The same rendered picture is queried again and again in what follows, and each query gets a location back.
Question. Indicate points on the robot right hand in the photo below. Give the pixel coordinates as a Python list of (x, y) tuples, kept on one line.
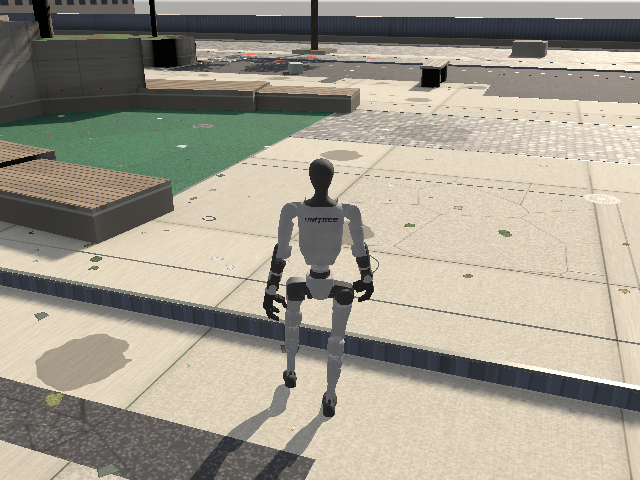
[(360, 286)]

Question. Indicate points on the right robot forearm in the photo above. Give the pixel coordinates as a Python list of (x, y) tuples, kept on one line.
[(364, 266)]

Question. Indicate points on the robot right upper arm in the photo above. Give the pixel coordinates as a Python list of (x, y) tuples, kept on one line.
[(352, 212)]

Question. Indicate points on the robot left hand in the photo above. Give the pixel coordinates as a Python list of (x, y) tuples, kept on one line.
[(268, 305)]

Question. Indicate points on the left robot thigh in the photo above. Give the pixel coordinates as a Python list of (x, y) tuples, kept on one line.
[(296, 290)]

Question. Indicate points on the left robot forearm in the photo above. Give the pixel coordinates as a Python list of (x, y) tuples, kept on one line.
[(275, 274)]

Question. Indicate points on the robot left upper arm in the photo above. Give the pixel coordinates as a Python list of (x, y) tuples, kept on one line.
[(288, 212)]

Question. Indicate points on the robot left shin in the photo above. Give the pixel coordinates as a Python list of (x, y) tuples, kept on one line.
[(291, 343)]

